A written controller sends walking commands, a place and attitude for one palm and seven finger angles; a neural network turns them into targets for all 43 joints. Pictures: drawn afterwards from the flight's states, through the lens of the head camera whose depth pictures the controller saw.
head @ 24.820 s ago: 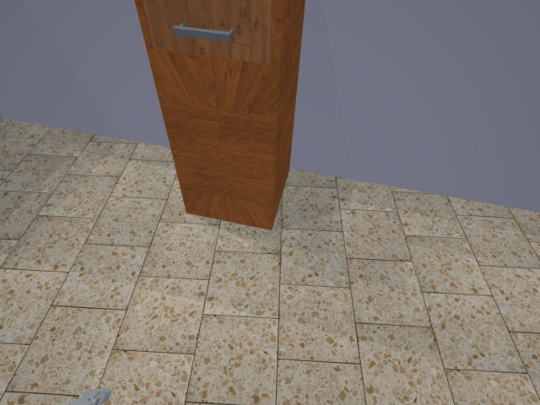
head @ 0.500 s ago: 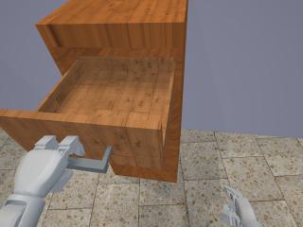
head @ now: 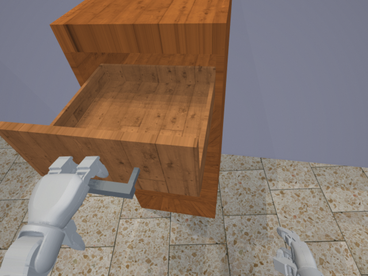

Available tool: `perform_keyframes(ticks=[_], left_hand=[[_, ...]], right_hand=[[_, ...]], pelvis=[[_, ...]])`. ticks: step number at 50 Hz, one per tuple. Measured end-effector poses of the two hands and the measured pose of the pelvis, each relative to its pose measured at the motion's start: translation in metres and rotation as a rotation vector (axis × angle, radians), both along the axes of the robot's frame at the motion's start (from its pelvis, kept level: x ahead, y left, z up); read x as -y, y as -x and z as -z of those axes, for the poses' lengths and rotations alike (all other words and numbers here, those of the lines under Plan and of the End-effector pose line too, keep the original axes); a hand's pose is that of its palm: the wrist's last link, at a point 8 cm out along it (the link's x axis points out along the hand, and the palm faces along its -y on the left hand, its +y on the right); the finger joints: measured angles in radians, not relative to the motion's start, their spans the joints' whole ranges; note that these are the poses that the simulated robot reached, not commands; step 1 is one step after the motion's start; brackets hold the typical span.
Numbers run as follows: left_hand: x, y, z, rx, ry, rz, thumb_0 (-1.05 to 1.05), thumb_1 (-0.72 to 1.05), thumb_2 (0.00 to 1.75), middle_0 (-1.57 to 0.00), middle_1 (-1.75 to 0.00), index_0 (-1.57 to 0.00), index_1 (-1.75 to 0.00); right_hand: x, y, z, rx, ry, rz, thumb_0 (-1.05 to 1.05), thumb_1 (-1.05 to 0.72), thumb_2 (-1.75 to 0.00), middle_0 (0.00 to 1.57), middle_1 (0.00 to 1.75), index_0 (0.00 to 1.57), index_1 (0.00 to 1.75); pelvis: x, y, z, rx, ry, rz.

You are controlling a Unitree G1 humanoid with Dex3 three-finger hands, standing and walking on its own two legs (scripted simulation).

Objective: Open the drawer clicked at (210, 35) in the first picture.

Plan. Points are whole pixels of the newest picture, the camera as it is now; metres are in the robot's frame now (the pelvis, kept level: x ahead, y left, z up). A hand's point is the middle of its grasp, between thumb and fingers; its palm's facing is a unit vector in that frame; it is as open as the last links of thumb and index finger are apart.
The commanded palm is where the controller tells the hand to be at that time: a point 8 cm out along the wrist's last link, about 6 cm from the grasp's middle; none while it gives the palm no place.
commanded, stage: lift the hand off the handle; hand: left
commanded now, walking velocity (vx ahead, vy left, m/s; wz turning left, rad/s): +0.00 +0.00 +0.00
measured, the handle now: (95, 177) +0.25 +0.22 +0.12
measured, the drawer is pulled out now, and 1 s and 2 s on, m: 0.29 0.27 0.27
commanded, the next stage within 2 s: draw the hand back to the body in 1.40 s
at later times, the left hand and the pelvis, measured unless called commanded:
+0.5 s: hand (72, 183) +0.22 +0.24 +0.14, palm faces +0.10 -0.07 -0.99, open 13.5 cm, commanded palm +0.19 +0.24 +0.21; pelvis -0.01 +0.00 +0.01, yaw +1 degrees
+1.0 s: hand (59, 161) +0.23 +0.24 +0.20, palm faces +0.15 -0.03 -0.99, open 13.4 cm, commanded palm +0.19 +0.24 +0.28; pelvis -0.01 +0.00 +0.01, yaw +2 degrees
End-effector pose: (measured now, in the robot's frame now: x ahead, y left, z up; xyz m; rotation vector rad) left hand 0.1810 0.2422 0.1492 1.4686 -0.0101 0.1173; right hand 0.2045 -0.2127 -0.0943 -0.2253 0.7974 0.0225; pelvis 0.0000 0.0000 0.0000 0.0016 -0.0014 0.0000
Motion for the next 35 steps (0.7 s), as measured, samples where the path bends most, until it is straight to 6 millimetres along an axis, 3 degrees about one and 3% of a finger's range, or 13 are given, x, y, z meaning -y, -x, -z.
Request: perform_keyframes(ticks=[11, 19, 35], left_hand=[[0.0, -0.016, -0.005, -0.026, -0.029, 0.01, 0.0, -0.49, 0.31, -0.33, -1.21, -0.37, -1.27], [0.002, -0.013, -0.038, 0.039, -0.032, 0.031, 0.0, -0.49, 0.31, -0.33, -1.2, -0.36, -1.24], [0.002, -0.014, -0.072, 0.054, -0.053, 0.042, 0.0, -0.49, 0.31, -0.34, -1.21, -0.37, -1.23]], right_hand=[[-0.015, 0.002, -0.001, 0.011, -0.041, -0.008, 0.01, -0.91, -0.89, 0.2, 0.3, 0.2, 0.3], [-0.02, -0.006, -0.009, 0.058, -0.06, -0.018, 0.01, -0.91, -0.89, 0.2, 0.3, 0.2, 0.3], [-0.024, -0.017, -0.018, 0.084, -0.075, -0.062, 0.01, -0.91, -0.89, 0.2, 0.3, 0.2, 0.3]], pelvis=[[0.0, 0.006, -0.002, 0.026, -0.002, -0.005], [-0.003, 0.004, -0.005, 0.048, -0.003, -0.005], [-0.002, 0.007, -0.007, 0.07, -0.003, -0.016]])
